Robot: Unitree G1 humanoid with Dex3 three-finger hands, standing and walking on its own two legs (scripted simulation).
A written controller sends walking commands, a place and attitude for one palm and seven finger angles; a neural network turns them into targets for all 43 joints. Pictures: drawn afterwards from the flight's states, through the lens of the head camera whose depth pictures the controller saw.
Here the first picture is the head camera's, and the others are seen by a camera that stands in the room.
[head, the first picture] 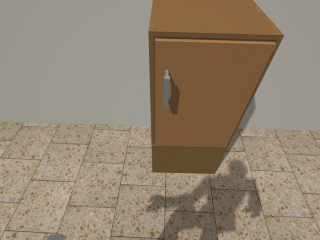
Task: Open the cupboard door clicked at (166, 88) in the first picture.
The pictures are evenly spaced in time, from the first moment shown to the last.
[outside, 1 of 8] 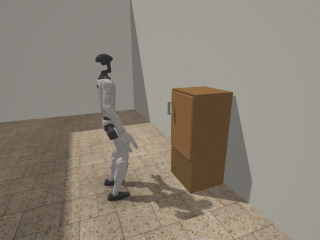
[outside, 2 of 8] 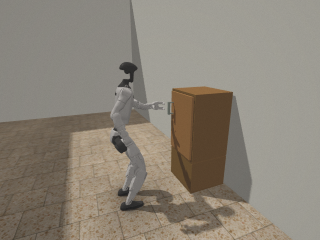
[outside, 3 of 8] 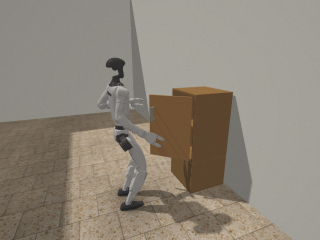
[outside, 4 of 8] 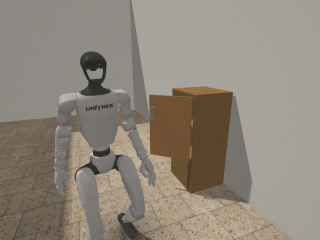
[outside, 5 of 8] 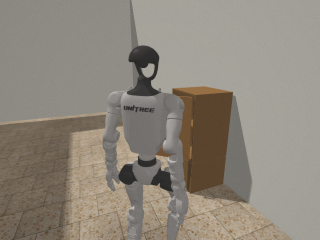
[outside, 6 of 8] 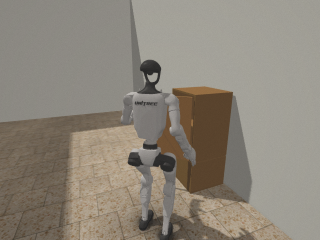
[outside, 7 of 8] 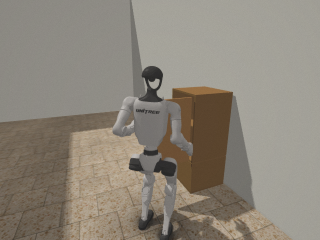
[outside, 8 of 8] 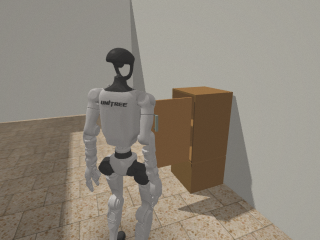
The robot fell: no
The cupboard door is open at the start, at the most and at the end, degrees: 0 94 91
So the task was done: yes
